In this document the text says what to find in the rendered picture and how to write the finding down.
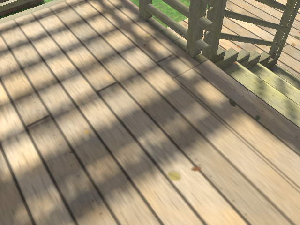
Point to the stairs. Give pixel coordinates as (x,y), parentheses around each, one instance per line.
(277,86)

